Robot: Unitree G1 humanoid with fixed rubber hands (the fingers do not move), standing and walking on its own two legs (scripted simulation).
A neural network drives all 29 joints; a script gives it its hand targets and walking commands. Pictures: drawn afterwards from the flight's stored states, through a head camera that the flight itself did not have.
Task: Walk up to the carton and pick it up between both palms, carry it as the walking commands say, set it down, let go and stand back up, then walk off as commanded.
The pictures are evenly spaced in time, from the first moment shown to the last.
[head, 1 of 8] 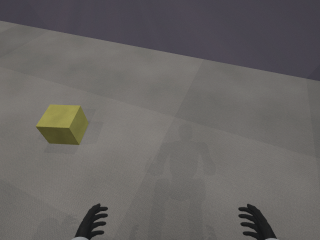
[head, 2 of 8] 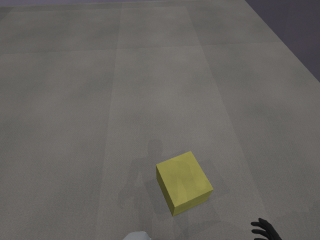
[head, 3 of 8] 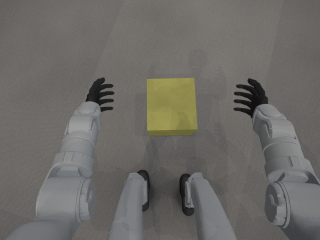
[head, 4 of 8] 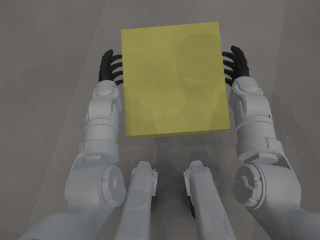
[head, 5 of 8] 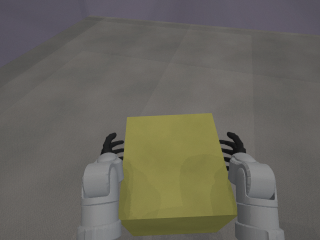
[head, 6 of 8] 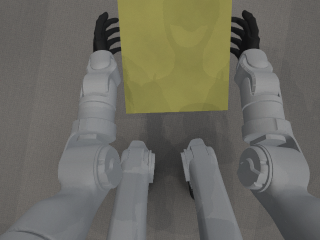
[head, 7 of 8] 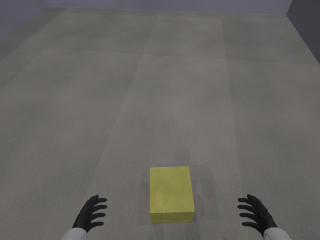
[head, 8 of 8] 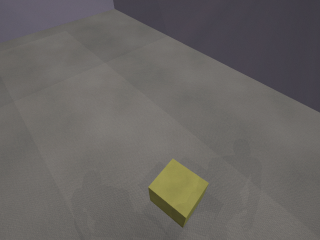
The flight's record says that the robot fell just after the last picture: no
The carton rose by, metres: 0.66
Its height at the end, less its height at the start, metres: +0.00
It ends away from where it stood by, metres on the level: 0.04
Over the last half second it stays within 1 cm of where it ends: yes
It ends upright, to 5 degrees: yes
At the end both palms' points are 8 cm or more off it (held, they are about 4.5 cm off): yes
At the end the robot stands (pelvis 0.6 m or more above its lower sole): yes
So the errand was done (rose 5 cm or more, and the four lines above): yes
